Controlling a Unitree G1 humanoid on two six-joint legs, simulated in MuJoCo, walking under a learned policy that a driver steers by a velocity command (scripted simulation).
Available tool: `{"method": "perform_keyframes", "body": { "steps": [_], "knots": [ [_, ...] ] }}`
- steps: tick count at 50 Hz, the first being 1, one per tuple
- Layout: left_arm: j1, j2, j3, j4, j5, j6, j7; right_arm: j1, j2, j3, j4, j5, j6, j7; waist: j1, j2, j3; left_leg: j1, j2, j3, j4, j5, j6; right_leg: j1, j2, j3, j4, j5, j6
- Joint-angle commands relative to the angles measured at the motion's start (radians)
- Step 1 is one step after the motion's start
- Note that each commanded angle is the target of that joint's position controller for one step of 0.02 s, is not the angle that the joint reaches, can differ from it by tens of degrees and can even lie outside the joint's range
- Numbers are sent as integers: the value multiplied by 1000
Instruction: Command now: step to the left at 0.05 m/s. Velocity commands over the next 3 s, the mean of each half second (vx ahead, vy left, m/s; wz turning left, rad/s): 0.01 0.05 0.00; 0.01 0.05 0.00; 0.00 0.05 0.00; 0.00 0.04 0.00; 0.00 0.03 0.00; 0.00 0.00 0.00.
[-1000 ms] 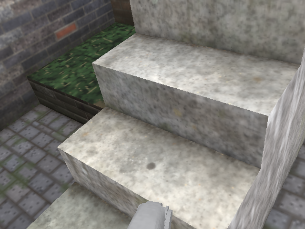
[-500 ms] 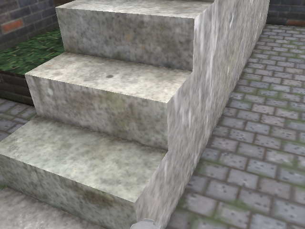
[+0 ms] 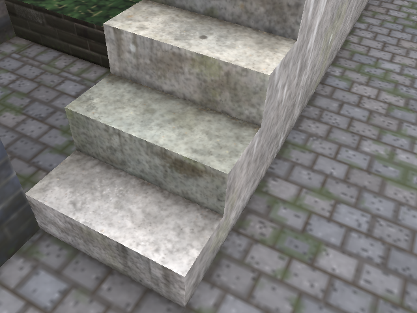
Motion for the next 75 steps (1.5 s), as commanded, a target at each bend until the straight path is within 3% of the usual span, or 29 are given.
{"method": "perform_keyframes", "body": {
  "steps": [1, 3, 5, 9, 11, 12, 13, 14, 15, 16, 17, 19, 26, 30, 35, 51, 75],
  "knots": [
    [-132, 99, 19, -78, 1, -10, 14, -192, -63, 1, -121, 11, -49, -61, 7, 164, 211, -66, 287, -491, -559, -197, 79, -97, -93, 63, -170, 154, 66],
    [-109, 59, 13, -52, -5, -14, 11, -145, -77, -3, -87, 18, -49, -76, 3, 166, 206, -76, 224, -399, -575, -150, 80, 50, -116, -24, -336, 123, 90],
    [-114, 21, 0, -36, 0, -11, 2, -130, -71, -13, -85, 25, -51, -82, -25, 135, 175, -33, 224, -362, -582, -49, 72, 147, -148, -91, -494, 56, 96],
    [-56, -11, -14, 17, 5, -17, -4, -121, -92, -33, -77, 39, -36, -62, -51, 152, 152, 25, 212, -328, -581, 39, 72, 307, -137, -166, -750, -64, 61],
    [-2, -20, -18, 51, 15, -29, -11, -136, -125, -45, -70, 50, -30, -57, -22, 131, 139, 30, 199, -301, -553, 97, 56, 413, -130, -194, -970, 48, 20],
    [21, -11, -17, 67, 30, -32, -16, -123, -139, -53, -63, 57, -33, -55, -19, 118, 116, 11, 183, -281, -539, 135, 36, 492, -133, -188, -1016, 117, 2],
    [56, -4, -18, 77, 44, -35, -19, -132, -124, -52, -63, 52, -40, -48, -10, 100, 82, -14, 165, -262, -518, 170, 16, 565, -161, -160, -1009, 152, -16],
    [45, 48, 0, 97, 35, -39, -24, -142, -137, -68, -77, 55, -42, -49, -39, 8, 71, 7, 103, -193, -548, 178, -19, 503, -135, -183, -924, 101, -32],
    [52, -7, -9, 100, 31, -43, -27, -211, -143, -69, -85, 38, -44, -52, 8, 19, 41, 62, 103, -168, -520, 135, -15, 470, -129, -197, -946, 89, -36],
    [25, -17, -14, 95, 36, -48, -21, -256, -142, -75, -107, 39, -43, -54, 2, 17, 39, 62, 99, -152, -516, 113, -6, 448, -133, -200, -948, 92, -35],
    [-16, -6, -12, 81, 40, -52, -15, -267, -122, -71, -104, 33, -41, -55, -3, 23, 42, 55, 106, -151, -515, 98, 8, 439, -137, -198, -950, 110, -32],
    [-23, -1, -9, 75, 41, -59, -1, -258, -123, -77, -99, 24, -36, -53, -1, 45, 48, 26, 102, -141, -516, 38, 30, 436, -133, -212, -931, 86, -26],
    [-13, 10, -4, 74, 40, -71, 8, -249, -141, -91, -93, 30, -34, -45, -3, 29, 91, -22, 98, -120, -482, -27, 40, 382, -142, -206, -923, 32, -38],
    [-31, 17, -3, 61, 39, -79, 10, -248, -142, -94, -95, 28, -32, -44, -14, 9, 86, 0, 95, -117, -448, 17, 41, 344, -154, -183, -933, 17, -40],
    [-20, 0, -5, 59, 39, -83, 12, -265, -127, -89, -99, 26, -32, -41, -1, 43, 56, -3, 122, -141, -468, 39, 58, 379, -137, -220, -887, 84, -18],
    [-39, 7, 3, 56, 37, -79, 12, -278, -121, -86, -101, 26, -26, -43, 1, 47, 14, 49, 134, -128, -428, 255, 72, 396, -141, -230, -860, 173, -8],
    [-46, 16, 8, 59, 40, -73, 11, -270, -122, -85, -92, 26, -27, -43, 0, 40, 10, 40, 132, -105, -396, 281, 71, 402, -142, -227, -849, 193, -14]
  ]
}}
